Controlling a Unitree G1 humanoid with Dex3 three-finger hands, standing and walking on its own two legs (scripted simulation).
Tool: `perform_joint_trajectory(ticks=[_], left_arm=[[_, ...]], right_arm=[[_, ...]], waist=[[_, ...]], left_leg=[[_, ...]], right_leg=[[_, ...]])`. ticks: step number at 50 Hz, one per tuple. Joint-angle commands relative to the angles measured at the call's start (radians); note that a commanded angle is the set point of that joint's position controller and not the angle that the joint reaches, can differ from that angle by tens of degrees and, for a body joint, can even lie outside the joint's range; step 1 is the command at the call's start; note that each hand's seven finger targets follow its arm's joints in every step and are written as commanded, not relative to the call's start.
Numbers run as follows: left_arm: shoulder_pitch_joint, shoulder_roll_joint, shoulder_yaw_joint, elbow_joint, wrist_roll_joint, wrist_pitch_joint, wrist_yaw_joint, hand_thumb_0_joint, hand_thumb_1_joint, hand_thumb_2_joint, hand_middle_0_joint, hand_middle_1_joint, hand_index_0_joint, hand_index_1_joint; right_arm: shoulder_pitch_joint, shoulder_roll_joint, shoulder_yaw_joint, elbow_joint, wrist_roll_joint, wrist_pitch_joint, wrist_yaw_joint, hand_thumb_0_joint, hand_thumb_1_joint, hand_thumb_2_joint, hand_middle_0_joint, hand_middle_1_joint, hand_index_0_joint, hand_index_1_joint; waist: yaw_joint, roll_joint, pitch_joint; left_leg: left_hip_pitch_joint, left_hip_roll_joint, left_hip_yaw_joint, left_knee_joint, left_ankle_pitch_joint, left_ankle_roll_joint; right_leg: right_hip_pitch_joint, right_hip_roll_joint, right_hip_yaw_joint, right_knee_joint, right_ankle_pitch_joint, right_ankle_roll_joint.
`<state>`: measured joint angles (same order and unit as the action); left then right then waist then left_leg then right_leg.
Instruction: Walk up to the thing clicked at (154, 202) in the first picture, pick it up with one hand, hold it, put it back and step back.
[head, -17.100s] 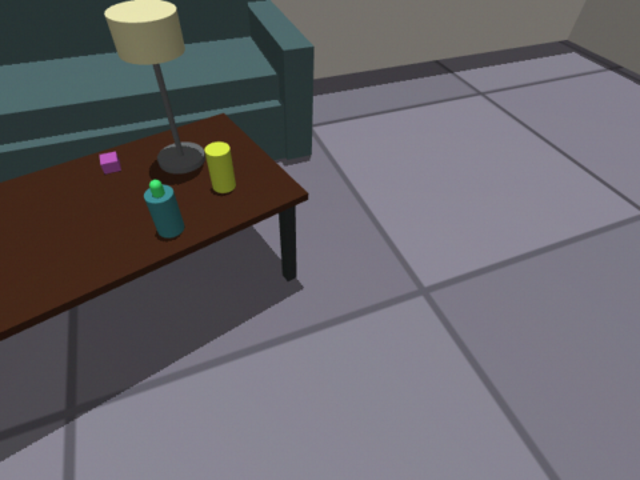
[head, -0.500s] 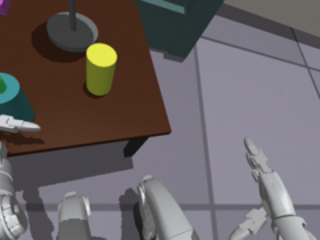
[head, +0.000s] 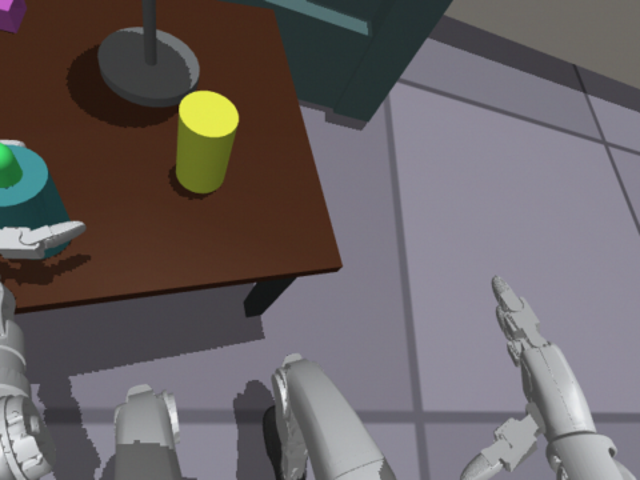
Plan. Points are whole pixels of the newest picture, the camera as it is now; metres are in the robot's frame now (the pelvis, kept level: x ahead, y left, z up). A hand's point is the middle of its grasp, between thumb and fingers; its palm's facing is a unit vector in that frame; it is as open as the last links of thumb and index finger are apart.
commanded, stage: settle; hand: left
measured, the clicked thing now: (17, 197) +0.48 +0.23 -0.04
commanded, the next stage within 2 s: lift in 1.12 s
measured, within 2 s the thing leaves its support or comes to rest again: leaves its support in 0.52 s
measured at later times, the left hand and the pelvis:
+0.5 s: hand (26, 200) +0.48 +0.22 -0.04, palm faces +0.24 -0.97 -0.03, open 10.4 cm; pelvis +0.00 +0.00 +0.01, yaw +0 degrees
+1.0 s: hand (15, 169) +0.49 +0.22 +0.00, palm faces +0.27 -0.96 -0.05, open 10.5 cm; pelvis +0.02 +0.00 +0.04, yaw +1 degrees
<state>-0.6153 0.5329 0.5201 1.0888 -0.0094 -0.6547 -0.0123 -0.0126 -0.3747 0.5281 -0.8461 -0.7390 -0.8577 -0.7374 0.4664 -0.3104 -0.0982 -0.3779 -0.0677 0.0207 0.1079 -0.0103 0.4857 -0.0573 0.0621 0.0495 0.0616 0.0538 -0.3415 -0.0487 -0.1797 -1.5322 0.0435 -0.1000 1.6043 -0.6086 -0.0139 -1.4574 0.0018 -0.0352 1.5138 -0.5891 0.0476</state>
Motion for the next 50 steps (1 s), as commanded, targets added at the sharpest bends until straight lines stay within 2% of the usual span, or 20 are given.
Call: perform_joint_trajectory(ticks=[1, 5, 7, 12, 13, 14, 16, 17, 18, 19, 21, 23, 27, 29, 31, 33, 36, 39, 43, 50], left_arm=[[-0.396, 0.233, 0.015, -0.199, 0.001, -0.072, 0.015, 0.0, -0.112, 0.817, -1.092, -1.024, -1.096, -1.031], [-0.416, 0.201, 0.011, -0.133, -0.008, -0.078, 0.017, 0.0, 0.0, 1.019, -1.217, -1.194, -1.224, -1.201], [-0.44, 0.249, 0.031, -0.159, -0.001, -0.086, 0.027, 0.0, 0.16, 1.179, -1.198, -1.257, -1.191, -1.284], [-0.474, 0.255, 0.014, -0.207, 0.003, -0.079, 0.021, 0.0, 0.262, 1.296, -1.256, -1.347, -1.25, -1.374], [-0.423, 0.216, -0.007, -0.151, 0.004, -0.067, 0.016, 0.0, 0.308, 1.297, -1.252, -1.345, -1.245, -1.371], [-0.477, 0.273, 0.018, -0.256, 0.004, -0.075, 0.022, 0.0, 0.335, 1.31, -1.256, -1.351, -1.25, -1.376], [-0.484, 0.267, -0.001, -0.276, 0.012, -0.063, 0.024, 0.0, 0.194, 1.293, -1.289, -1.39, -1.288, -1.412], [-0.47, 0.217, -0.03, -0.248, 0.007, -0.055, 0.02, 0.0, 0.153, 1.288, -1.28, -1.385, -1.278, -1.409], [-0.538, 0.265, -0.016, -0.377, -0.001, -0.065, 0.018, 0.0, 0.135, 1.29, -1.286, -1.395, -1.285, -1.419], [-0.468, 0.238, -0.015, -0.288, -0.007, -0.049, 0.014, 0.0, 0.12, 1.295, -1.296, -1.401, -1.291, -1.428], [-0.492, 0.272, -0.003, -0.338, -0.015, -0.044, 0.017, 0.0, 0.105, 1.308, -1.289, -1.407, -1.283, -1.436], [-0.514, 0.234, -0.039, -0.39, -0.019, -0.046, 0.024, 0.0, 0.079, 1.312, -1.296, -1.416, -1.29, -1.446], [-0.487, 0.252, -0.017, -0.401, -0.037, -0.043, 0.04, 0.0, 0.065, 1.308, -1.27, -1.411, -1.268, -1.438], [-0.532, 0.304, 0.009, -0.522, -0.045, -0.057, 0.054, 0.0, 0.056, 1.326, -1.277, -1.43, -1.277, -1.457], [-0.443, 0.184, -0.054, -0.423, -0.054, -0.036, 0.049, 0.0, 0.049, 1.339, -1.263, -1.43, -1.263, -1.458], [-0.455, 0.24, -0.026, -0.448, -0.05, -0.04, 0.057, 0.0, 0.065, 1.348, -1.267, -1.427, -1.264, -1.456], [-0.497, 0.242, -0.033, -0.504, -0.051, -0.045, 0.052, 0.0, 0.04, 1.358, -1.301, -1.462, -1.301, -1.489], [-0.449, 0.187, -0.05, -0.437, -0.056, -0.028, 0.052, 0.0, 0.037, 1.388, -1.285, -1.466, -1.286, -1.495], [-0.483, 0.204, -0.046, -0.449, -0.05, -0.028, 0.053, 0.0, 0.028, 1.376, -1.289, -1.458, -1.29, -1.487], [-0.472, 0.168, -0.056, -0.382, -0.045, -0.018, 0.054, 0.0, 0.004, 1.403, -1.309, -1.492, -1.313, -1.52]], right_arm=[[0.046, -0.182, -0.147, -0.158, 0.004, -0.037, -0.028, 0.0, 0.511, -0.053, 0.048, 0.049, 0.048, 0.049], [0.044, -0.171, -0.13, -0.185, 0.005, -0.041, -0.029, 0.0, 0.516, -0.053, 0.048, 0.049, 0.048, 0.049], [0.05, -0.188, -0.144, -0.178, 0.001, -0.043, -0.03, 0.0, 0.515, -0.059, 0.049, 0.05, 0.049, 0.05], [0.068, -0.18, -0.144, -0.193, 0.005, -0.041, -0.034, 0.0, 0.523, -0.059, 0.049, 0.05, 0.049, 0.05], [0.043, -0.182, -0.138, -0.215, 0.008, -0.042, -0.034, 0.0, 0.524, -0.059, 0.049, 0.05, 0.049, 0.05], [0.052, -0.184, -0.148, -0.187, 0.006, -0.037, -0.037, 0.0, 0.522, -0.059, 0.049, 0.049, 0.049, 0.049], [0.044, -0.19, -0.152, -0.205, 0.003, -0.033, -0.04, 0.0, 0.515, -0.06, 0.049, 0.05, 0.049, 0.049], [0.035, -0.188, -0.143, -0.207, 0.001, -0.031, -0.04, 0.0, 0.514, -0.061, 0.049, 0.05, 0.049, 0.05], [0.062, -0.16, -0.122, -0.146, 0.0, -0.03, -0.039, 0.0, 0.514, -0.061, 0.049, 0.05, 0.049, 0.05], [0.053, -0.163, -0.116, -0.162, 0.003, -0.026, -0.039, 0.0, 0.507, -0.063, 0.049, 0.05, 0.049, 0.05], [0.009, -0.197, -0.146, -0.169, 0.001, -0.03, -0.05, 0.0, 0.507, -0.064, 0.049, 0.05, 0.049, 0.05], [0.005, -0.171, -0.118, -0.147, -0.006, -0.029, -0.048, 0.0, 0.508, -0.064, 0.048, 0.05, 0.049, 0.05], [-0.017, -0.171, -0.105, -0.131, -0.005, -0.031, -0.057, 0.0, 0.519, -0.062, 0.049, 0.05, 0.049, 0.05], [0.011, -0.165, -0.113, -0.088, -0.007, -0.031, -0.062, 0.0, 0.518, -0.062, 0.049, 0.05, 0.049, 0.05], [0.001, -0.158, -0.104, -0.094, -0.002, -0.032, -0.065, 0.0, 0.521, -0.063, 0.049, 0.05, 0.049, 0.05], [-0.002, -0.162, -0.103, -0.073, -0.001, -0.029, -0.069, 0.0, 0.521, -0.063, 0.049, 0.05, 0.049, 0.05], [0.012, -0.148, -0.089, -0.064, 0.0, -0.024, -0.067, 0.0, 0.521, -0.062, 0.049, 0.05, 0.049, 0.05], [0.021, -0.155, -0.102, -0.06, -0.004, -0.017, -0.068, 0.0, 0.524, -0.063, 0.049, 0.05, 0.049, 0.05], [0.024, -0.149, -0.091, -0.046, -0.005, -0.012, -0.066, 0.0, 0.526, -0.061, 0.049, 0.05, 0.049, 0.05], [0.002, -0.134, -0.08, -0.032, -0.006, -0.01, -0.064, 0.0, 0.531, -0.059, 0.049, 0.05, 0.049, 0.05]], waist=[[0.011, 0.388, -0.476], [-0.013, 0.327, -0.458], [-0.015, 0.344, -0.489], [-0.011, 0.349, -0.542], [-0.005, 0.327, -0.533], [0.009, 0.371, -0.55], [0.012, 0.394, -0.59], [0.013, 0.405, -0.594], [0.036, 0.472, -0.604], [0.036, 0.439, -0.605], [0.045, 0.451, -0.621], [0.047, 0.484, -0.601], [0.054, 0.434, -0.596], [0.07, 0.468, -0.637], [0.051, 0.415, -0.596], [0.064, 0.412, -0.605], [0.068, 0.425, -0.619], [0.058, 0.407, -0.615], [0.065, 0.405, -0.629], [0.079, 0.349, -0.612]], left_leg=[[0.553, -0.009, -0.004, -0.251, 0.275, -0.008], [0.48, -0.019, 0.008, -0.235, 0.211, 0.008], [0.482, -0.02, 0.011, -0.224, 0.223, 0.011], [0.495, -0.027, 0.023, -0.233, 0.19, 0.013], [0.495, -0.028, 0.022, -0.243, 0.177, 0.012], [0.512, -0.027, 0.023, -0.253, 0.174, 0.008], [0.571, -0.024, 0.02, -0.265, 0.189, 0.003], [0.608, -0.022, 0.013, -0.272, 0.224, -0.003], [0.632, -0.025, 0.026, -0.271, 0.253, -0.006], [0.648, -0.024, 0.021, -0.273, 0.291, -0.005], [0.668, -0.021, 0.019, -0.277, 0.322, -0.006], [0.695, -0.017, 0.016, -0.294, 0.327, -0.012], [0.687, -0.018, 0.017, -0.304, 0.331, -0.005], [0.703, -0.024, 0.031, -0.292, 0.344, -0.002], [0.702, -0.021, 0.024, -0.295, 0.393, -0.001], [0.704, -0.021, 0.026, -0.297, 0.418, 0.001], [0.735, -0.02, 0.025, -0.308, 0.442, -0.003], [0.76, -0.014, 0.021, -0.306, 0.502, -0.003], [0.775, -0.014, 0.02, -0.304, 0.544, -0.001], [0.699, -0.024, 0.038, -0.318, 0.462, 0.012]], right_leg=[[0.14, 0.04, -0.038, -0.141, 0.22, -0.079], [0.165, 0.038, -0.026, -0.157, 0.196, -0.072], [0.179, 0.036, -0.02, -0.154, 0.204, -0.071], [0.238, 0.029, 0.006, -0.184, 0.197, -0.063], [0.239, 0.03, 0.002, -0.187, 0.184, -0.064], [0.241, 0.029, 0.003, -0.187, 0.177, -0.067], [0.246, 0.03, -0.002, -0.191, 0.184, -0.069], [0.233, 0.032, -0.013, -0.182, 0.207, -0.073], [0.241, 0.029, 0.0, -0.186, 0.218, -0.074], [0.245, 0.032, -0.013, -0.183, 0.241, -0.075], [0.261, 0.035, -0.012, -0.182, 0.266, -0.076], [0.248, 0.036, -0.014, -0.188, 0.26, -0.08], [0.3, 0.039, -0.012, -0.206, 0.281, -0.076], [0.337, 0.034, 0.009, -0.208, 0.303, -0.073], [0.325, 0.04, -0.003, -0.208, 0.337, -0.075], [0.34, 0.039, 0.0, -0.213, 0.362, -0.073], [0.343, 0.036, -0.003, -0.215, 0.373, -0.075], [0.346, 0.037, -0.004, -0.221, 0.405, -0.074], [0.357, 0.034, -0.004, -0.228, 0.426, -0.072], [0.419, 0.03, 0.009, -0.26, 0.406, -0.067]])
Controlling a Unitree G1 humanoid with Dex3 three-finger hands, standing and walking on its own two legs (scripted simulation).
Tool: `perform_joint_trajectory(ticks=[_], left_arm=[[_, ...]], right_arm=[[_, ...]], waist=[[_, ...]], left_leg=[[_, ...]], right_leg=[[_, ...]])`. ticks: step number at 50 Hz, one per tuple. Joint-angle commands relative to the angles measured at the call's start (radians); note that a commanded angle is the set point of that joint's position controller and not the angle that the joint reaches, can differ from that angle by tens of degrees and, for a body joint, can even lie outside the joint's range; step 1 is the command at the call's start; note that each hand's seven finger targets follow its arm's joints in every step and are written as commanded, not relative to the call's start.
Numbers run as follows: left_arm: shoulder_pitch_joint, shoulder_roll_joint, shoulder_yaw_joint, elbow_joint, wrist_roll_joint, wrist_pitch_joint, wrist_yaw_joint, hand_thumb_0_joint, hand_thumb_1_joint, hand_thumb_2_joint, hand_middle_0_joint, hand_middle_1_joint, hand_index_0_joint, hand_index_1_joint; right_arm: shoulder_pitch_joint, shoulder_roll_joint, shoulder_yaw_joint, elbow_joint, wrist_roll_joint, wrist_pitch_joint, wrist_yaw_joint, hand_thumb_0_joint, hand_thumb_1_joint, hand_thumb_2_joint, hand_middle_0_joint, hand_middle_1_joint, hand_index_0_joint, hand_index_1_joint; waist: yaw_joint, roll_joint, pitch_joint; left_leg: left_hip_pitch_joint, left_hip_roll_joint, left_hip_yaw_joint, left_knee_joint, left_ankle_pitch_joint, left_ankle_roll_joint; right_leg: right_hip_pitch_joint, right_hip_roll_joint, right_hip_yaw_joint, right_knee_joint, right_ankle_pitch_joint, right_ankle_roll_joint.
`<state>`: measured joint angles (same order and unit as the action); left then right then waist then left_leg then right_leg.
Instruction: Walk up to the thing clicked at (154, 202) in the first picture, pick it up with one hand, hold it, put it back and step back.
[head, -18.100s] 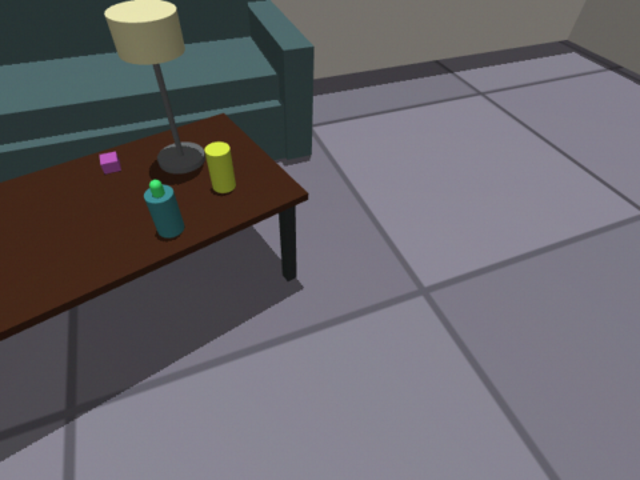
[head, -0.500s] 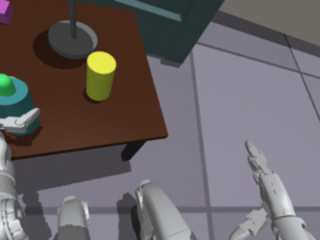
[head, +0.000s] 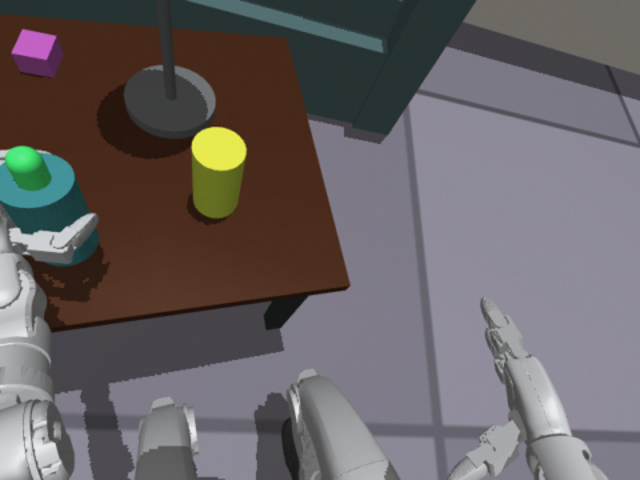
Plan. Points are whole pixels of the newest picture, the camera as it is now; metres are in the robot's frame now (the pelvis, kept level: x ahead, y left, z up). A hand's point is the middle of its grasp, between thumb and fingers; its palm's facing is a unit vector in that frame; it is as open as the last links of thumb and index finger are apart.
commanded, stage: settle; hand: left
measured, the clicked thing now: (47, 203) +0.48 +0.21 -0.03
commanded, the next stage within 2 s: lift in 0.12 s
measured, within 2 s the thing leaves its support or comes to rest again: neither
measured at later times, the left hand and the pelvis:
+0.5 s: hand (52, 218) +0.45 +0.20 -0.01, palm faces +0.24 -0.97 -0.05, open 10.5 cm; pelvis +0.00 +0.00 +0.02, yaw +1 degrees
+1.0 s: hand (41, 254) +0.37 +0.19 +0.06, palm faces +0.23 -0.97 -0.05, open 10.5 cm; pelvis +0.01 +0.00 +0.06, yaw +2 degrees
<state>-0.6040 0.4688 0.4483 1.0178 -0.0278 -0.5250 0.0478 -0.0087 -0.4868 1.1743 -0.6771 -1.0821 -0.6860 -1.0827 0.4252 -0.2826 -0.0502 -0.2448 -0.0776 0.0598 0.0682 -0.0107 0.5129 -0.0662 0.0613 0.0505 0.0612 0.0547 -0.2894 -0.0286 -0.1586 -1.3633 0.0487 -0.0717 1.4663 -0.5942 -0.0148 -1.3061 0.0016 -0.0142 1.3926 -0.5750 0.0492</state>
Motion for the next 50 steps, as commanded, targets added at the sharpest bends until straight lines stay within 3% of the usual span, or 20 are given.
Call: perform_joint_trajectory(ticks=[1, 4, 6, 9, 11, 12, 13, 18, 19, 20, 22, 29, 30, 34, 36, 39, 40, 44, 46, 50], left_arm=[[-0.49, 0.248, 0.022, -0.32, -0.025, -0.148, -0.005, 0.0, 0.016, 1.405, -1.312, -1.498, -1.318, -1.523], [-0.511, 0.282, 0.031, -0.351, -0.015, -0.153, -0.002, 0.0, 0.031, 1.421, -1.334, -1.518, -1.34, -1.543], [-0.494, 0.242, 0.015, -0.328, -0.028, -0.151, -0.008, 0.0, 0.041, 1.427, -1.319, -1.517, -1.327, -1.541], [-0.522, 0.305, 0.05, -0.386, -0.025, -0.161, 0.0, 0.0, 0.101, 1.442, -1.326, -1.522, -1.333, -1.545], [-0.511, 0.281, 0.034, -0.409, -0.031, -0.16, 0.002, 0.0, 0.099, 1.438, -1.329, -1.528, -1.34, -1.548], [-0.457, 0.22, 0.01, -0.335, -0.035, -0.149, 0.002, 0.0, 0.146, 1.397, -1.316, -1.519, -1.338, -1.526], [-0.518, 0.265, 0.032, -0.42, -0.039, -0.16, 0.007, 0.0, 0.136, 1.38, -1.291, -1.502, -1.315, -1.506], [-0.441, 0.214, -0.003, -0.439, -0.038, -0.145, 0.014, 0.0, 0.12, 1.36, -1.271, -1.481, -1.298, -1.483], [-0.466, 0.241, 0.011, -0.488, -0.04, -0.147, 0.012, 0.0, 0.128, 1.351, -1.269, -1.473, -1.294, -1.475], [-0.401, 0.191, -0.014, -0.425, -0.039, -0.133, 0.006, 0.0, 0.1, 1.34, -1.264, -1.467, -1.289, -1.47], [-0.427, 0.208, -0.014, -0.501, -0.045, -0.136, 0.002, 0.0, 0.112, 1.341, -1.26, -1.464, -1.285, -1.467], [-0.352, 0.135, -0.046, -0.637, -0.067, -0.11, 0.007, 0.0, 0.089, 1.33, -1.231, -1.437, -1.255, -1.441], [-0.269, 0.07, -0.078, -0.581, -0.07, -0.092, 0.004, 0.0, 0.089, 1.321, -1.218, -1.422, -1.241, -1.428], [-0.261, 0.053, -0.105, -0.691, -0.065, -0.078, 0.011, 0.0, 0.106, 1.319, -1.203, -1.405, -1.224, -1.412], [-0.185, 0.015, -0.123, -0.675, -0.071, -0.056, 0.016, 0.0, 0.119, 1.33, -1.221, -1.426, -1.247, -1.429], [-0.184, 0.012, -0.118, -0.753, -0.087, -0.045, 0.02, 0.0, 0.13, 1.346, -1.209, -1.421, -1.23, -1.428], [-0.109, -0.044, -0.15, -0.7, -0.086, -0.029, 0.016, 0.0, 0.128, 1.346, -1.202, -1.418, -1.224, -1.425], [-0.112, -0.023, -0.15, -0.795, -0.082, -0.014, 0.026, 0.0, 0.147, 1.358, -1.203, -1.423, -1.224, -1.43], [-0.092, -0.065, -0.179, -0.818, -0.087, -0.008, 0.025, 0.0, 0.137, 1.358, -1.192, -1.416, -1.214, -1.424], [-0.054, -0.065, -0.176, -0.86, -0.092, 0.003, 0.025, 0.0, 0.142, 1.359, -1.193, -1.425, -1.216, -1.431]], right_arm=[[0.034, -0.172, -0.139, -0.167, 0.006, -0.049, -0.027, 0.0, 0.535, -0.057, 0.049, 0.05, 0.049, 0.05], [0.043, -0.167, -0.131, -0.164, 0.006, -0.045, -0.028, 0.0, 0.535, -0.057, 0.049, 0.05, 0.049, 0.05], [0.017, -0.17, -0.131, -0.19, 0.008, -0.05, -0.03, 0.0, 0.537, -0.058, 0.049, 0.05, 0.049, 0.05], [0.04, -0.167, -0.135, -0.143, 0.007, -0.05, -0.033, 0.0, 0.542, -0.056, 0.049, 0.05, 0.049, 0.05], [0.031, -0.164, -0.132, -0.179, 0.008, -0.052, -0.034, 0.0, 0.542, -0.055, 0.049, 0.05, 0.049, 0.05], [0.025, -0.169, -0.143, -0.171, 0.009, -0.052, -0.036, 0.0, 0.535, -0.057, 0.048, 0.049, 0.049, 0.05], [0.023, -0.179, -0.153, -0.157, 0.01, -0.053, -0.037, 0.0, 0.53, -0.059, 0.048, 0.05, 0.049, 0.05], [0.042, -0.168, -0.152, -0.159, 0.01, -0.052, -0.043, 0.0, 0.531, -0.058, 0.048, 0.05, 0.049, 0.05], [0.033, -0.166, -0.146, -0.158, 0.012, -0.054, -0.041, 0.0, 0.532, -0.058, 0.048, 0.05, 0.049, 0.05], [0.02, -0.172, -0.156, -0.18, 0.014, -0.055, -0.043, 0.0, 0.526, -0.059, 0.048, 0.05, 0.049, 0.05], [0.039, -0.167, -0.157, -0.148, 0.014, -0.055, -0.047, 0.0, 0.532, -0.057, 0.048, 0.05, 0.049, 0.05], [0.047, -0.136, -0.137, -0.098, 0.017, -0.052, -0.048, 0.0, 0.544, -0.054, 0.049, 0.05, 0.049, 0.05], [0.031, -0.146, -0.148, -0.131, 0.017, -0.056, -0.049, 0.0, 0.543, -0.055, 0.049, 0.05, 0.049, 0.05], [0.051, -0.122, -0.124, -0.077, 0.02, -0.05, -0.056, 0.0, 0.556, -0.052, 0.049, 0.05, 0.049, 0.05], [0.032, -0.139, -0.15, -0.102, 0.026, -0.05, -0.065, 0.0, 0.559, -0.05, 0.049, 0.05, 0.049, 0.05], [0.051, -0.125, -0.136, -0.072, 0.032, -0.045, -0.073, 0.0, 0.564, -0.05, 0.049, 0.05, 0.049, 0.05], [0.047, -0.115, -0.123, -0.074, 0.032, -0.046, -0.073, 0.0, 0.566, -0.05, 0.049, 0.05, 0.049, 0.05], [0.056, -0.115, -0.124, -0.067, 0.038, -0.044, -0.084, 0.0, 0.569, -0.049, 0.049, 0.05, 0.049, 0.05], [0.052, -0.094, -0.105, -0.07, 0.04, -0.046, -0.086, 0.0, 0.575, -0.048, 0.049, 0.05, 0.049, 0.05], [0.043, -0.097, -0.107, -0.047, 0.042, -0.051, -0.094, 0.0, 0.574, -0.048, 0.049, 0.05, 0.049, 0.05]], waist=[[0.035, 0.336, -0.633], [0.044, 0.344, -0.637], [0.034, 0.33, -0.631], [0.052, 0.346, -0.637], [0.046, 0.319, -0.65], [0.033, 0.3, -0.628], [0.049, 0.331, -0.633], [0.047, 0.315, -0.62], [0.063, 0.324, -0.63], [0.059, 0.306, -0.623], [0.071, 0.337, -0.615], [0.117, 0.327, -0.586], [0.107, 0.287, -0.588], [0.134, 0.29, -0.549], [0.139, 0.243, -0.519], [0.15, 0.192, -0.496], [0.152, 0.17, -0.479], [0.163, 0.152, -0.452], [0.165, 0.145, -0.422], [0.181, 0.145, -0.391]], left_leg=[[0.539, -0.029, 0.009, -0.189, 0.442, 0.011], [0.559, -0.028, 0.005, -0.21, 0.41, 0.005], [0.566, -0.026, 0.002, -0.215, 0.422, 0.006], [0.555, -0.032, 0.013, -0.217, 0.409, 0.009], [0.547, -0.033, 0.017, -0.219, 0.388, 0.013], [0.541, -0.032, 0.014, -0.223, 0.389, 0.013], [0.555, -0.034, 0.016, -0.229, 0.383, 0.009], [0.572, -0.034, 0.021, -0.242, 0.402, 0.01], [0.583, -0.035, 0.022, -0.25, 0.394, 0.009], [0.602, -0.033, 0.02, -0.26, 0.402, 0.009], [0.638, -0.031, 0.02, -0.274, 0.418, 0.003], [0.695, -0.033, 0.02, -0.325, 0.437, -0.001], [0.713, -0.029, 0.016, -0.331, 0.446, 0.0], [0.729, -0.031, 0.021, -0.369, 0.425, -0.005], [0.733, -0.028, 0.019, -0.395, 0.403, -0.008], [0.715, -0.034, 0.032, -0.403, 0.397, 0.001], [0.71, -0.033, 0.032, -0.41, 0.405, 0.003], [0.717, -0.038, 0.046, -0.435, 0.367, 0.007], [0.708, -0.043, 0.055, -0.452, 0.329, 0.008], [0.715, -0.046, 0.06, -0.482, 0.29, 0.009]], right_leg=[[0.261, 0.032, -0.015, -0.142, 0.381, -0.07], [0.266, 0.032, -0.019, -0.148, 0.35, -0.073], [0.273, 0.033, -0.023, -0.157, 0.358, -0.072], [0.3, 0.029, -0.011, -0.163, 0.364, -0.068], [0.348, 0.027, 0.002, -0.18, 0.365, -0.062], [0.335, 0.027, -0.005, -0.179, 0.367, -0.064], [0.319, 0.028, -0.003, -0.178, 0.355, -0.067], [0.37, 0.023, 0.007, -0.208, 0.389, -0.061], [0.379, 0.021, 0.011, -0.215, 0.377, -0.061], [0.371, 0.024, 0.001, -0.219, 0.38, -0.064], [0.36, 0.028, -0.01, -0.222, 0.384, -0.067], [0.398, 0.026, -0.019, -0.257, 0.386, -0.069], [0.404, 0.025, -0.025, -0.265, 0.391, -0.069], [0.413, 0.023, -0.028, -0.289, 0.376, -0.07], [0.436, 0.027, -0.036, -0.305, 0.361, -0.07], [0.488, 0.023, -0.026, -0.335, 0.385, -0.06], [0.498, 0.021, -0.027, -0.341, 0.393, -0.06], [0.531, 0.014, -0.016, -0.375, 0.378, -0.056], [0.551, 0.012, -0.008, -0.397, 0.361, -0.052], [0.569, 0.009, -0.004, -0.423, 0.33, -0.052]])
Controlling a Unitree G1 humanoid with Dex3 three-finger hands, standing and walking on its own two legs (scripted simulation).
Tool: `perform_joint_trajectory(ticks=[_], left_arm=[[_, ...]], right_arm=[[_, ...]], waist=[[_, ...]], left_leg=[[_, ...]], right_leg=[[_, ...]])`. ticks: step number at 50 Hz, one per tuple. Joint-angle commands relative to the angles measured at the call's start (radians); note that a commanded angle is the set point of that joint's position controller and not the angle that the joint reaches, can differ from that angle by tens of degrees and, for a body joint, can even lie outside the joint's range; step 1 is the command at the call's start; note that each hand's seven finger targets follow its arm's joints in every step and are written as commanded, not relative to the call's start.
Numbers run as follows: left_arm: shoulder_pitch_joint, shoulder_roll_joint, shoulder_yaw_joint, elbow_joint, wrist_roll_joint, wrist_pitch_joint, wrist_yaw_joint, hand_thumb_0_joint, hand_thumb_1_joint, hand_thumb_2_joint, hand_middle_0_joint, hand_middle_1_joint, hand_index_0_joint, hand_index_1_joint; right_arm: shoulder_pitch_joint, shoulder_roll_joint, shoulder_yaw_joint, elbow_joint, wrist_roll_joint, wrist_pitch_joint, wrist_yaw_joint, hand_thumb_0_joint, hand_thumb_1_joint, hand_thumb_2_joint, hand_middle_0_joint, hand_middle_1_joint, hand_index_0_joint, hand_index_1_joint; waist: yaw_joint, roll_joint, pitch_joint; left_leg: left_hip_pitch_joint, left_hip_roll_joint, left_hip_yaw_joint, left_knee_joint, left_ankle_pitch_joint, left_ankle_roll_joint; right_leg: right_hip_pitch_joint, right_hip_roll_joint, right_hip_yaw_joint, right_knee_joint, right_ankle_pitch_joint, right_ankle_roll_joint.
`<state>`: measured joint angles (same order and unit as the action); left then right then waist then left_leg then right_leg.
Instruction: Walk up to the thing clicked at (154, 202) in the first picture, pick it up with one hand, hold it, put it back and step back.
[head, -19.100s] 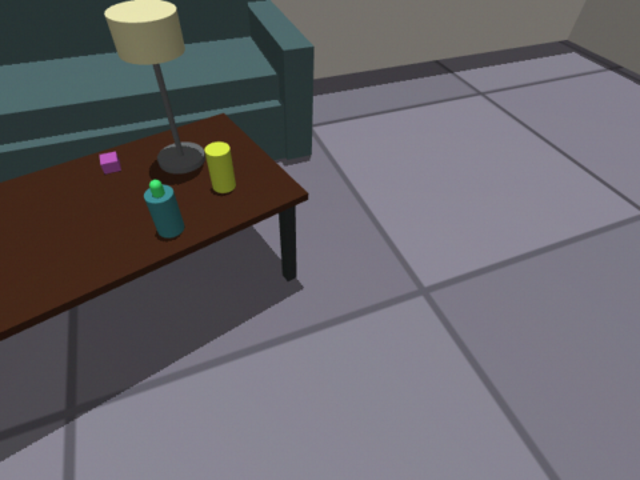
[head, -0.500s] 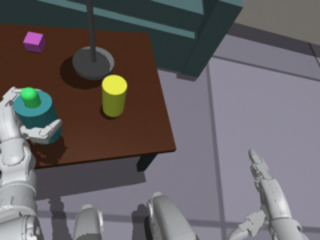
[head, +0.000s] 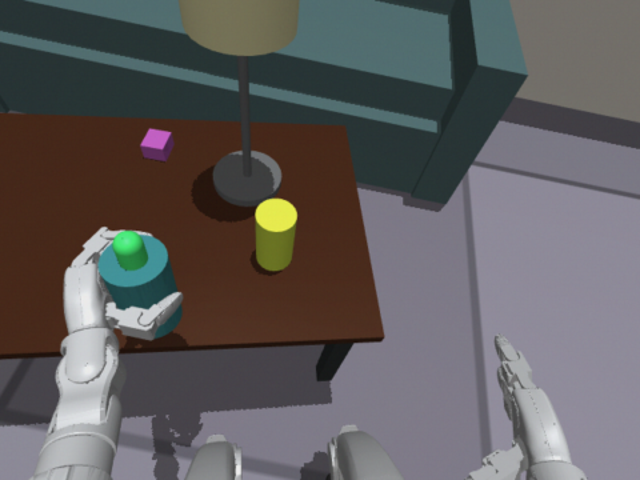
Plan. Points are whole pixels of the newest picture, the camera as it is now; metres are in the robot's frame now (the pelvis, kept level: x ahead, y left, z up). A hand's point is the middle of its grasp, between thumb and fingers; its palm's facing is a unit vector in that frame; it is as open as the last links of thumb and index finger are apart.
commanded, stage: lift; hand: left
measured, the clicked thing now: (141, 280) +0.37 +0.18 +0.01
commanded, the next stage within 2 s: hold in 0.60 s
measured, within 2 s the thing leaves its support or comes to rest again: neither
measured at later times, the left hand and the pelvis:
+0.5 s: hand (133, 290) +0.34 +0.18 +0.04, palm faces +0.21 -0.98 -0.04, open 10.5 cm; pelvis +0.00 +0.00 +0.02, yaw +0 degrees
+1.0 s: hand (131, 289) +0.33 +0.17 +0.06, palm faces +0.22 -0.98 -0.04, open 10.5 cm; pelvis +0.01 +0.00 +0.03, yaw +0 degrees
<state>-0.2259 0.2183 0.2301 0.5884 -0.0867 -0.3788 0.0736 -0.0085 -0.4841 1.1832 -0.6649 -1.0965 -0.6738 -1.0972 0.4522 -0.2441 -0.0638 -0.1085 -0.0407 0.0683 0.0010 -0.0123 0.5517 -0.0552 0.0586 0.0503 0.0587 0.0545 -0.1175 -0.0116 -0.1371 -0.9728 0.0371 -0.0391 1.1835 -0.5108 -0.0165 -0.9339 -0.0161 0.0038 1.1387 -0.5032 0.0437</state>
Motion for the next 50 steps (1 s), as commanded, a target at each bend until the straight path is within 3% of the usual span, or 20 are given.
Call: perform_joint_trajectory(ticks=[1, 3, 5, 9, 12, 21, 22, 23, 26, 32, 35, 36, 38, 39, 41, 44, 50], left_arm=[[-0.429, 0.193, 0.045, -0.458, -0.032, -0.142, 0.003, 0.0, 0.143, 1.359, -1.193, -1.422, -1.214, -1.43], [-0.389, 0.156, 0.027, -0.454, -0.036, -0.134, 0.006, 0.0, 0.124, 1.346, -1.189, -1.416, -1.213, -1.421], [-0.376, 0.171, 0.038, -0.484, -0.04, -0.13, 0.01, 0.0, 0.098, 1.353, -1.189, -1.42, -1.211, -1.428], [-0.35, 0.172, 0.035, -0.529, -0.037, -0.113, 0.015, 0.0, 0.083, 1.345, -1.197, -1.422, -1.217, -1.432], [-0.311, 0.132, 0.015, -0.548, -0.045, -0.101, 0.017, 0.0, 0.063, 1.344, -1.188, -1.418, -1.209, -1.428], [-0.282, 0.1, -0.006, -0.56, -0.047, -0.06, 0.015, 0.0, 0.07, 1.349, -1.203, -1.431, -1.225, -1.44], [-0.281, 0.108, 0.0, -0.575, -0.044, -0.06, 0.017, 0.0, 0.087, 1.342, -1.203, -1.422, -1.224, -1.431], [-0.293, 0.106, -0.008, -0.592, -0.045, -0.062, 0.013, 0.0, 0.096, 1.346, -1.208, -1.427, -1.228, -1.437], [-0.26, 0.11, 0.006, -0.576, -0.051, -0.057, 0.011, 0.0, 0.091, 1.366, -1.218, -1.446, -1.239, -1.456], [-0.254, 0.096, -0.004, -0.626, -0.055, -0.056, 0.007, 0.0, 0.099, 1.369, -1.226, -1.45, -1.247, -1.46], [-0.221, 0.099, 0.002, -0.639, -0.055, -0.049, 0.011, 0.0, 0.1, 1.383, -1.23, -1.46, -1.25, -1.472], [-0.231, 0.097, -0.003, -0.649, -0.055, -0.046, 0.011, 0.0, 0.104, 1.312, -1.22, -1.43, -1.241, -1.437], [-0.244, 0.076, -0.023, -0.667, -0.058, -0.039, 0.011, 0.0, 0.093, 1.307, -1.223, -1.427, -1.244, -1.435], [-0.235, 0.089, -0.004, -0.668, -0.056, -0.034, 0.019, 0.0, 0.09, 1.31, -1.215, -1.426, -1.235, -1.435], [-0.223, 0.088, -0.01, -0.679, -0.052, -0.028, 0.02, 0.0, 0.092, 1.276, -1.191, -1.389, -1.21, -1.398], [-0.208, 0.092, -0.008, -0.702, -0.05, -0.018, 0.024, 0.0, 0.079, 1.283, -1.2, -1.398, -1.218, -1.409], [-0.184, 0.076, -0.014, -0.716, -0.058, 0.002, 0.018, 0.0, 0.089, 1.289, -1.205, -1.408, -1.225, -1.417]], right_arm=[[0.027, -0.129, -0.089, -0.169, 0.007, -0.058, -0.028, 0.0, 0.57, -0.049, 0.049, 0.05, 0.049, 0.05], [0.019, -0.127, -0.088, -0.191, 0.005, -0.062, -0.031, 0.0, 0.572, -0.047, 0.049, 0.05, 0.049, 0.05], [0.025, -0.12, -0.083, -0.146, 0.006, -0.06, -0.033, 0.0, 0.567, -0.049, 0.049, 0.05, 0.049, 0.05], [0.006, -0.127, -0.086, -0.178, 0.01, -0.065, -0.039, 0.0, 0.564, -0.05, 0.049, 0.05, 0.049, 0.05], [0.018, -0.11, -0.079, -0.146, 0.009, -0.067, -0.041, 0.0, 0.562, -0.05, 0.049, 0.051, 0.049, 0.051], [0.016, -0.116, -0.092, -0.099, 0.014, -0.073, -0.051, 0.0, 0.563, -0.049, 0.049, 0.05, 0.049, 0.05], [0.0, -0.111, -0.085, -0.097, 0.015, -0.075, -0.047, 0.0, 0.565, -0.049, 0.049, 0.05, 0.049, 0.05], [-0.018, -0.103, -0.073, -0.135, 0.016, -0.078, -0.047, 0.0, 0.564, -0.049, 0.049, 0.05, 0.049, 0.05], [-0.001, -0.118, -0.095, -0.084, 0.017, -0.079, -0.05, 0.0, 0.563, -0.05, 0.049, 0.051, 0.049, 0.051], [-0.015, -0.109, -0.085, -0.092, 0.017, -0.091, -0.048, 0.0, 0.562, -0.05, 0.049, 0.05, 0.049, 0.05], [0.014, -0.095, -0.073, -0.081, 0.018, -0.089, -0.05, 0.0, 0.556, -0.053, 0.049, 0.051, 0.049, 0.051], [-0.002, -0.097, -0.074, -0.088, 0.018, -0.089, -0.051, 0.0, 0.548, -0.053, 0.049, 0.051, 0.049, 0.051], [-0.01, -0.092, -0.065, -0.096, 0.017, -0.096, -0.053, 0.0, 0.549, -0.052, 0.049, 0.05, 0.049, 0.05], [0.005, -0.104, -0.08, -0.069, 0.016, -0.096, -0.054, 0.0, 0.55, -0.053, 0.049, 0.051, 0.049, 0.051], [-0.012, -0.094, -0.062, -0.101, 0.017, -0.099, -0.055, 0.0, 0.55, -0.053, 0.049, 0.051, 0.049, 0.051], [0.002, -0.103, -0.08, -0.047, 0.017, -0.098, -0.058, 0.0, 0.546, -0.054, 0.049, 0.051, 0.049, 0.051], [-0.008, -0.086, -0.062, -0.044, 0.02, -0.111, -0.057, 0.0, 0.549, -0.054, 0.049, 0.051, 0.049, 0.051]], waist=[[0.012, 0.131, -0.411], [0.012, 0.111, -0.415], [0.028, 0.123, -0.41], [0.03, 0.124, -0.396], [0.033, 0.112, -0.406], [0.037, 0.097, -0.33], [0.052, 0.12, -0.342], [0.048, 0.103, -0.35], [0.053, 0.1, -0.331], [0.064, 0.116, -0.338], [0.063, 0.078, -0.344], [0.062, 0.082, -0.349], [0.058, 0.091, -0.32], [0.06, 0.097, -0.322], [0.062, 0.081, -0.328], [0.067, 0.114, -0.333], [0.068, 0.086, -0.315]], left_leg=[[0.336, -0.034, 0.028, -0.205, 0.207, 0.01], [0.345, -0.032, 0.027, -0.208, 0.232, 0.011], [0.345, -0.034, 0.029, -0.209, 0.25, 0.011], [0.367, -0.035, 0.03, -0.24, 0.218, 0.008], [0.376, -0.033, 0.032, -0.24, 0.259, 0.009], [0.399, -0.031, 0.034, -0.285, 0.268, 0.004], [0.408, -0.032, 0.029, -0.295, 0.257, 0.001], [0.409, -0.031, 0.032, -0.295, 0.241, 0.005], [0.41, -0.032, 0.032, -0.31, 0.227, 0.004], [0.434, -0.032, 0.029, -0.318, 0.273, -0.002], [0.424, -0.036, 0.041, -0.309, 0.272, 0.008], [0.425, -0.037, 0.045, -0.307, 0.28, 0.009], [0.431, -0.037, 0.046, -0.317, 0.269, 0.008], [0.435, -0.035, 0.042, -0.321, 0.277, 0.005], [0.442, -0.036, 0.045, -0.321, 0.271, 0.008], [0.458, -0.034, 0.037, -0.333, 0.289, 0.002], [0.461, -0.034, 0.04, -0.343, 0.286, 0.006]], right_leg=[[0.203, 0.025, -0.022, -0.171, 0.259, -0.047], [0.217, 0.028, -0.027, -0.178, 0.276, -0.047], [0.229, 0.024, -0.024, -0.179, 0.289, -0.048], [0.248, 0.026, -0.024, -0.197, 0.265, -0.049], [0.271, 0.025, -0.024, -0.2, 0.301, -0.048], [0.275, 0.027, -0.029, -0.227, 0.3, -0.05], [0.273, 0.026, -0.031, -0.225, 0.285, -0.053], [0.287, 0.027, -0.03, -0.238, 0.276, -0.049], [0.29, 0.026, -0.03, -0.243, 0.261, -0.051], [0.309, 0.027, -0.032, -0.243, 0.291, -0.053], [0.34, 0.024, -0.024, -0.258, 0.307, -0.046], [0.345, 0.023, -0.019, -0.263, 0.321, -0.044], [0.339, 0.024, -0.021, -0.271, 0.311, -0.044], [0.334, 0.025, -0.023, -0.266, 0.31, -0.048], [0.345, 0.024, -0.021, -0.277, 0.309, -0.045], [0.341, 0.025, -0.027, -0.267, 0.312, -0.051], [0.361, 0.026, -0.027, -0.288, 0.315, -0.046]])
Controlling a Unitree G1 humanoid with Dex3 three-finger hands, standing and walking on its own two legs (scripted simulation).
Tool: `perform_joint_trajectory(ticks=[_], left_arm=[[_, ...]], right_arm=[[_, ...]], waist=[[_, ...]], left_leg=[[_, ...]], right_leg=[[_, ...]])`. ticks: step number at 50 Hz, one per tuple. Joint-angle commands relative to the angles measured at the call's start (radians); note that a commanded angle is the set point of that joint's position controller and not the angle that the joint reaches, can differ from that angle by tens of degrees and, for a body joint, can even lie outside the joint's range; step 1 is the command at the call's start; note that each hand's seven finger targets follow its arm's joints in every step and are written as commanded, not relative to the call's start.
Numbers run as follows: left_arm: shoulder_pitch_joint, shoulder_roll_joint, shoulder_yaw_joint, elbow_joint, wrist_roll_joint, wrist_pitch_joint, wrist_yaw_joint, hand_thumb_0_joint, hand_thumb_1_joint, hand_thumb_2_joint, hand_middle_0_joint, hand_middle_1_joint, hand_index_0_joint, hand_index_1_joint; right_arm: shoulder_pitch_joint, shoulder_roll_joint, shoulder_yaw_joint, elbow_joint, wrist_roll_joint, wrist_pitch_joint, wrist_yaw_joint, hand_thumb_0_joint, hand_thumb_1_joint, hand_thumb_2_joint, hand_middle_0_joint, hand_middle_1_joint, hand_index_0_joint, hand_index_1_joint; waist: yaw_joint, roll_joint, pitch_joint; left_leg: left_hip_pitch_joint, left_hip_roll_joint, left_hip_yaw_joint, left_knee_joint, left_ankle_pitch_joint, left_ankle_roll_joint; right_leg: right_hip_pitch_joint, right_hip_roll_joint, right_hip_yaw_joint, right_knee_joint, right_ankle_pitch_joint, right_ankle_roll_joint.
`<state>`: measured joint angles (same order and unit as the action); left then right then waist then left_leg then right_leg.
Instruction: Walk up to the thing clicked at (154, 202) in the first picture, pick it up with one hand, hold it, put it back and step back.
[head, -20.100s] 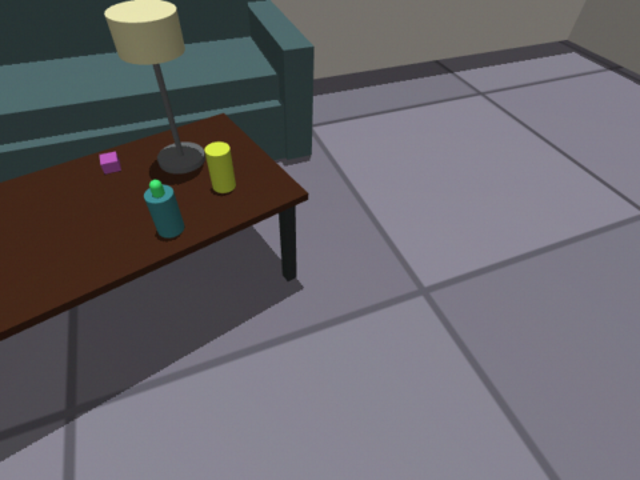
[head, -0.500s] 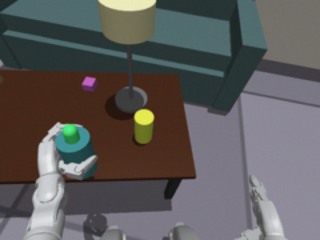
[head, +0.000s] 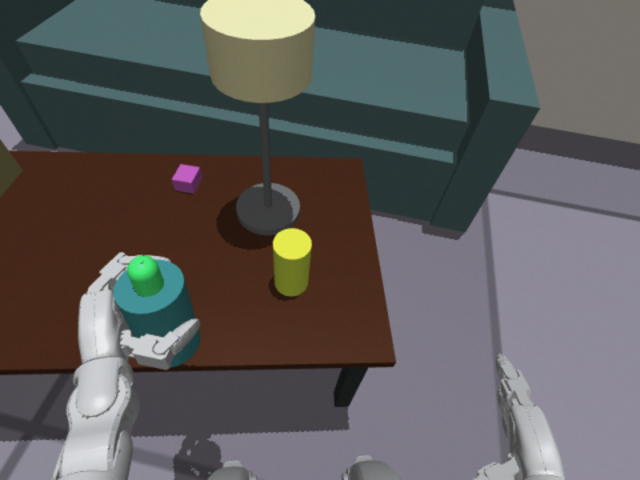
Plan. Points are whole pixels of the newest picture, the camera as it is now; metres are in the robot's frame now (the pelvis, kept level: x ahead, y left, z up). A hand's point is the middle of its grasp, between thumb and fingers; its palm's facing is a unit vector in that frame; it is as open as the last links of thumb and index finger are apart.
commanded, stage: hold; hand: left
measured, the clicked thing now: (158, 306) +0.33 +0.17 +0.04
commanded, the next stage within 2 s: none
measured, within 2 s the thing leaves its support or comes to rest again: neither
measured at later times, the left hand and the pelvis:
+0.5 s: hand (157, 307) +0.32 +0.17 +0.05, palm faces +0.22 -0.98 -0.03, open 10.5 cm; pelvis +0.01 +0.00 +0.01, yaw +0 degrees
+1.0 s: hand (152, 318) +0.31 +0.17 +0.04, palm faces +0.23 -0.97 -0.04, open 10.5 cm; pelvis +0.00 +0.00 +0.01, yaw +0 degrees
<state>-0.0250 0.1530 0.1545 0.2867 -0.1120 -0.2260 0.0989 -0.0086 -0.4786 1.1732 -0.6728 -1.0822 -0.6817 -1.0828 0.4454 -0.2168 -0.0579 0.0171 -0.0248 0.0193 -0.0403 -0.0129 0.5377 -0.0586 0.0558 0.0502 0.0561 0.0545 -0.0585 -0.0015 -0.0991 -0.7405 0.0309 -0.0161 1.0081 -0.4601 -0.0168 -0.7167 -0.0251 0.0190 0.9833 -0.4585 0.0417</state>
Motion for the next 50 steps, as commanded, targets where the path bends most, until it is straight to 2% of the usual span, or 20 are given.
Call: perform_joint_trajectory(ticks=[1, 12, 14, 16, 18, 20, 22, 24, 26, 28, 32, 33, 34, 36, 38, 42, 46, 48, 49, 50], left_arm=[[-0.388, 0.14, 0.053, -0.432, -0.032, -0.149, -0.01, 0.0, 0.111, 1.293, -1.21, -1.41, -1.229, -1.418], [-0.348, 0.141, 0.059, -0.476, -0.029, -0.103, -0.003, 0.0, 0.098, 1.302, -1.214, -1.423, -1.234, -1.431], [-0.366, 0.142, 0.06, -0.534, -0.031, -0.107, -0.001, 0.0, 0.081, 1.301, -1.212, -1.424, -1.232, -1.432], [-0.318, 0.108, 0.041, -0.485, -0.036, -0.095, -0.004, 0.0, 0.086, 1.32, -1.226, -1.447, -1.249, -1.454], [-0.327, 0.125, 0.048, -0.528, -0.034, -0.094, -0.005, 0.0, 0.059, 1.306, -1.217, -1.434, -1.237, -1.443], [-0.299, 0.127, 0.061, -0.492, -0.032, -0.077, 0.001, 0.0, 0.066, 1.295, -1.207, -1.423, -1.229, -1.43], [-0.337, 0.106, 0.034, -0.526, -0.036, -0.078, -0.001, 0.0, 0.04, 1.306, -1.212, -1.432, -1.232, -1.442], [-0.327, 0.125, 0.058, -0.46, -0.03, -0.072, 0.005, 0.0, 0.035, 1.304, -1.219, -1.439, -1.241, -1.447], [-0.393, 0.148, 0.055, -0.517, -0.022, -0.086, 0.005, 0.0, 0.063, 1.311, -1.218, -1.437, -1.239, -1.446], [-0.349, 0.091, 0.021, -0.45, -0.025, -0.081, 0.0, 0.0, 0.069, 1.329, -1.223, -1.455, -1.248, -1.461], [-0.342, 0.131, 0.065, -0.459, -0.028, -0.098, -0.001, 0.0, 0.116, 1.34, -1.245, -1.467, -1.268, -1.473], [-0.37, 0.14, 0.055, -0.512, -0.027, -0.105, -0.002, 0.0, 0.109, 1.341, -1.249, -1.471, -1.272, -1.478], [-0.328, 0.099, 0.031, -0.457, -0.027, -0.1, -0.005, 0.0, 0.093, 1.351, -1.252, -1.48, -1.275, -1.488], [-0.315, 0.109, 0.055, -0.489, -0.037, -0.107, -0.001, 0.0, 0.088, 1.323, -1.239, -1.459, -1.263, -1.464], [-0.314, 0.1, 0.028, -0.506, -0.03, -0.109, -0.003, 0.0, 0.101, 1.333, -1.238, -1.463, -1.261, -1.47], [-0.305, 0.129, 0.063, -0.516, -0.024, -0.112, 0.009, 0.0, 0.07, 1.321, -1.229, -1.446, -1.249, -1.457], [-0.313, 0.1, 0.028, -0.524, -0.023, -0.11, 0.008, 0.0, 0.071, 1.342, -1.236, -1.466, -1.258, -1.475], [-0.326, 0.121, 0.043, -0.535, -0.023, -0.112, 0.01, 0.0, 0.069, 1.332, -1.238, -1.464, -1.26, -1.472], [-0.312, 0.084, 0.012, -0.506, -0.024, -0.107, 0.005, 0.0, 0.068, 1.333, -1.228, -1.46, -1.251, -1.467], [-0.36, 0.11, 0.027, -0.558, -0.03, -0.114, 0.005, 0.0, 0.106, 1.347, -1.227, -1.461, -1.248, -1.47]], right_arm=[[-0.011, -0.106, -0.059, -0.187, 0.004, -0.065, -0.016, 0.0, 0.549, -0.054, 0.049, 0.051, 0.049, 0.051], [-0.023, -0.12, -0.08, -0.118, 0.007, -0.072, -0.021, 0.0, 0.549, -0.054, 0.049, 0.051, 0.049, 0.051], [-0.023, -0.099, -0.06, -0.145, 0.007, -0.075, -0.02, 0.0, 0.546, -0.055, 0.049, 0.051, 0.049, 0.051], [-0.024, -0.114, -0.08, -0.135, 0.007, -0.079, -0.022, 0.0, 0.546, -0.055, 0.049, 0.051, 0.049, 0.051], [-0.01, -0.093, -0.057, -0.105, 0.01, -0.079, -0.02, 0.0, 0.545, -0.056, 0.049, 0.051, 0.049, 0.051], [-0.022, -0.123, -0.09, -0.119, 0.009, -0.081, -0.026, 0.0, 0.546, -0.055, 0.049, 0.051, 0.049, 0.051], [-0.019, -0.105, -0.073, -0.075, 0.006, -0.083, -0.025, 0.0, 0.542, -0.057, 0.049, 0.051, 0.049, 0.051], [-0.045, -0.119, -0.086, -0.068, 0.006, -0.089, -0.027, 0.0, 0.545, -0.055, 0.049, 0.051, 0.049, 0.051], [-0.045, -0.096, -0.06, -0.08, 0.006, -0.09, -0.027, 0.0, 0.545, -0.056, 0.049, 0.051, 0.049, 0.051], [-0.049, -0.103, -0.072, -0.072, 0.001, -0.092, -0.028, 0.0, 0.552, -0.054, 0.049, 0.051, 0.049, 0.051], [-0.055, -0.113, -0.076, -0.069, 0.002, -0.103, -0.025, 0.0, 0.548, -0.054, 0.049, 0.051, 0.049, 0.051], [-0.057, -0.114, -0.076, -0.074, 0.004, -0.105, -0.026, 0.0, 0.546, -0.055, 0.049, 0.051, 0.049, 0.051], [-0.05, -0.109, -0.075, -0.06, 0.0, -0.107, -0.026, 0.0, 0.544, -0.056, 0.049, 0.051, 0.049, 0.051], [-0.055, -0.106, -0.076, -0.035, 0.0, -0.113, -0.023, 0.0, 0.544, -0.056, 0.049, 0.051, 0.049, 0.051], [-0.068, -0.11, -0.072, -0.06, 0.001, -0.119, -0.024, 0.0, 0.541, -0.057, 0.049, 0.051, 0.049, 0.051], [-0.071, -0.113, -0.077, -0.051, 0.0, -0.121, -0.024, 0.0, 0.538, -0.058, 0.048, 0.051, 0.049, 0.051], [-0.063, -0.101, -0.066, -0.042, -0.002, -0.128, -0.027, 0.0, 0.541, -0.058, 0.049, 0.051, 0.049, 0.051], [-0.064, -0.105, -0.074, -0.024, -0.001, -0.127, -0.031, 0.0, 0.538, -0.058, 0.049, 0.051, 0.049, 0.051], [-0.06, -0.099, -0.066, -0.017, -0.003, -0.13, -0.03, 0.0, 0.541, -0.058, 0.049, 0.051, 0.049, 0.051], [-0.063, -0.104, -0.07, -0.006, -0.001, -0.134, -0.032, 0.0, 0.543, -0.058, 0.049, 0.051, 0.049, 0.051]], waist=[[0.01, 0.071, -0.347], [0.026, 0.085, -0.313], [0.025, 0.065, -0.343], [0.015, 0.06, -0.332], [0.025, 0.082, -0.321], [0.014, 0.038, -0.321], [0.013, 0.076, -0.315], [0.017, 0.046, -0.278], [0.014, 0.062, -0.311], [0.009, 0.044, -0.293], [0.024, 0.063, -0.316], [0.021, 0.086, -0.336], [0.016, 0.06, -0.305], [0.03, 0.075, -0.315], [0.023, 0.05, -0.33], [0.033, 0.072, -0.318], [0.017, 0.064, -0.315], [0.014, 0.079, -0.321], [0.008, 0.06, -0.31], [0.009, 0.079, -0.316]], left_leg=[[0.225, -0.029, 0.021, -0.163, 0.238, 0.009], [0.244, -0.029, 0.023, -0.19, 0.259, 0.007], [0.257, -0.029, 0.023, -0.184, 0.261, 0.011], [0.262, -0.025, 0.02, -0.189, 0.287, 0.006], [0.262, -0.027, 0.022, -0.192, 0.283, 0.008], [0.261, -0.026, 0.027, -0.191, 0.28, 0.012], [0.264, -0.027, 0.027, -0.188, 0.287, 0.011], [0.245, -0.024, 0.026, -0.195, 0.271, 0.011], [0.259, -0.026, 0.026, -0.194, 0.251, 0.014], [0.253, -0.026, 0.022, -0.2, 0.245, 0.011], [0.256, -0.028, 0.023, -0.204, 0.239, 0.01], [0.272, -0.03, 0.025, -0.203, 0.226, 0.012], [0.262, -0.029, 0.023, -0.203, 0.224, 0.012], [0.25, -0.03, 0.025, -0.201, 0.231, 0.011], [0.257, -0.028, 0.023, -0.199, 0.236, 0.013], [0.253, -0.024, 0.015, -0.207, 0.241, 0.006], [0.255, -0.027, 0.021, -0.195, 0.249, 0.011], [0.259, -0.028, 0.023, -0.195, 0.238, 0.011], [0.263, -0.024, 0.017, -0.196, 0.254, 0.009], [0.262, -0.027, 0.019, -0.196, 0.236, 0.011]], right_leg=[[0.152, 0.034, -0.04, -0.138, 0.279, -0.041], [0.168, 0.032, -0.039, -0.153, 0.292, -0.042], [0.193, 0.032, -0.038, -0.159, 0.299, -0.038], [0.191, 0.035, -0.042, -0.154, 0.313, -0.042], [0.191, 0.034, -0.042, -0.158, 0.311, -0.041], [0.198, 0.033, -0.037, -0.17, 0.32, -0.037], [0.192, 0.031, -0.035, -0.168, 0.329, -0.038], [0.174, 0.031, -0.038, -0.171, 0.305, -0.038], [0.185, 0.029, -0.034, -0.175, 0.295, -0.037], [0.173, 0.03, -0.039, -0.174, 0.284, -0.038], [0.183, 0.031, -0.041, -0.169, 0.272, -0.042], [0.188, 0.029, -0.037, -0.175, 0.267, -0.04], [0.178, 0.032, -0.041, -0.175, 0.259, -0.04], [0.185, 0.032, -0.041, -0.173, 0.268, -0.042], [0.193, 0.033, -0.041, -0.172, 0.275, -0.039], [0.186, 0.034, -0.046, -0.163, 0.262, -0.045], [0.188, 0.031, -0.041, -0.165, 0.282, -0.04], [0.177, 0.031, -0.038, -0.169, 0.278, -0.039], [0.168, 0.034, -0.045, -0.162, 0.287, -0.041], [0.164, 0.032, -0.041, -0.166, 0.278, -0.04]])
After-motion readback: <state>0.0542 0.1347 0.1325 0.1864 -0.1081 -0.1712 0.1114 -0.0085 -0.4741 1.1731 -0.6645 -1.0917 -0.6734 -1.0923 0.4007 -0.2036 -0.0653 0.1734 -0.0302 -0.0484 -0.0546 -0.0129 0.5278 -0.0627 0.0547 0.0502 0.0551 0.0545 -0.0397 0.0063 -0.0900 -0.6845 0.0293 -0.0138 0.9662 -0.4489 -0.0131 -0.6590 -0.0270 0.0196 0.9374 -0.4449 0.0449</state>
